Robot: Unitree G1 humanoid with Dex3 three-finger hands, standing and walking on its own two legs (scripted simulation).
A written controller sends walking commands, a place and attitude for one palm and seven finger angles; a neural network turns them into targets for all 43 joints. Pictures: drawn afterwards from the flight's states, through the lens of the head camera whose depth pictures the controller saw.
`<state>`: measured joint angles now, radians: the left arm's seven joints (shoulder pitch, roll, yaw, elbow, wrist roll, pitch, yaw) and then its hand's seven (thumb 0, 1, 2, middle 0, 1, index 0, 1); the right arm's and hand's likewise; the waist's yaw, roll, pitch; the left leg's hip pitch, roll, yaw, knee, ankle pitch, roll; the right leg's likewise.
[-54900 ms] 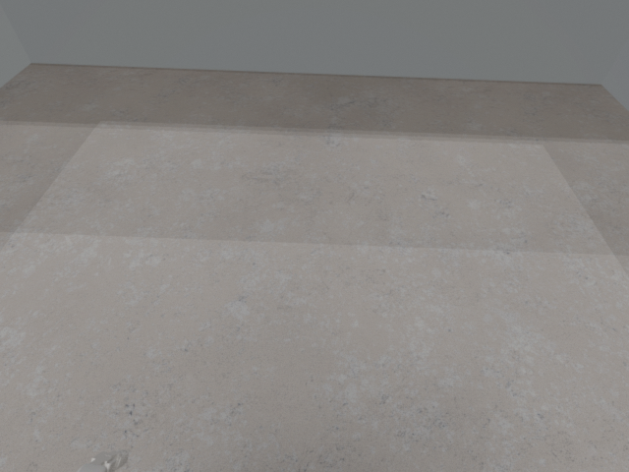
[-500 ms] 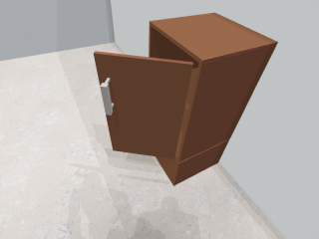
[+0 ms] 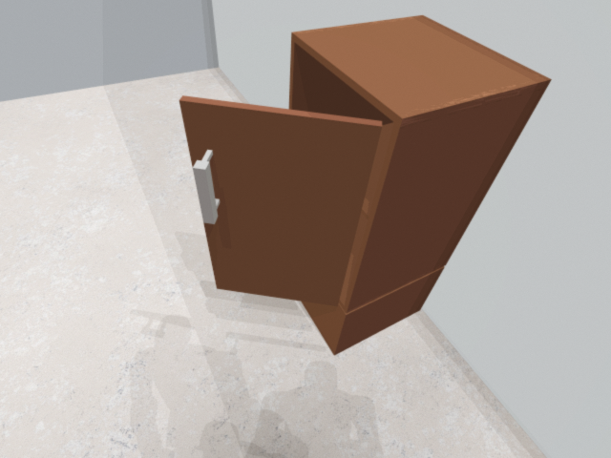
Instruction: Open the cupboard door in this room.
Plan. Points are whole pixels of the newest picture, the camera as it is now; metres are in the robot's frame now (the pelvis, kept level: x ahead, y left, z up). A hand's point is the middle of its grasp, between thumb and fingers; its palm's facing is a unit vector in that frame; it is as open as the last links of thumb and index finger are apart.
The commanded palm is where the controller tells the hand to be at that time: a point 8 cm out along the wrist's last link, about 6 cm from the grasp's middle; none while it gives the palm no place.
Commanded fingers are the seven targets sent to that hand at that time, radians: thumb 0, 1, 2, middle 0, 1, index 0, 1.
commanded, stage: look again from close up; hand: left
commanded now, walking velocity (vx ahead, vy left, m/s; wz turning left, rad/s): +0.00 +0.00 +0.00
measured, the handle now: (209, 187) +0.61 +0.23 -0.03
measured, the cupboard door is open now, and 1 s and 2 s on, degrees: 54 54 54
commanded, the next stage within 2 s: shuffle to correct the standing spot in 0.14 s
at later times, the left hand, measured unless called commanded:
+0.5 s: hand out of the picture +0.00 +0.18 -0.18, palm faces +0.01 -0.99 -0.17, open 7.4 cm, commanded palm none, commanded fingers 0.00 0.90 0.90 -0.20 -0.30 -0.20 -0.30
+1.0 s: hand out of the picture +0.08 +0.24 -0.18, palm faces +0.00 -0.99 -0.16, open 7.4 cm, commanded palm none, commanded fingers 0.00 0.90 0.90 -0.20 -0.30 -0.20 -0.30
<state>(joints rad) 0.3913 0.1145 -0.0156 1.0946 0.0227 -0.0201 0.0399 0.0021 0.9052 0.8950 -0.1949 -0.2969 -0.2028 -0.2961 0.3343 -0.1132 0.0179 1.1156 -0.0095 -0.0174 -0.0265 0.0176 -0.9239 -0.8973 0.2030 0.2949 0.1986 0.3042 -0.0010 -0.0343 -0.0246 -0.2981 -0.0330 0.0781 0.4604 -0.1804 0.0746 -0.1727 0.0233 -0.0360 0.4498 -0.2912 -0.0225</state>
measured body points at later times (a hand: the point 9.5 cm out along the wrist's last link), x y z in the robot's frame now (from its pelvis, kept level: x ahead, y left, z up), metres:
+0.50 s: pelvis +0.04 +0.02 +0.00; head +0.04 +0.03 +0.45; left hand +0.00 +0.24 -0.17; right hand +0.02 -0.20 -0.16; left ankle +0.04 +0.07 -0.74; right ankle -0.03 -0.11 -0.74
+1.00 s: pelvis +0.05 +0.08 +0.00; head +0.07 +0.10 +0.45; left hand +0.08 +0.29 -0.17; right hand +0.04 -0.15 -0.14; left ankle +0.04 +0.07 -0.74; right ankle +0.02 -0.07 -0.70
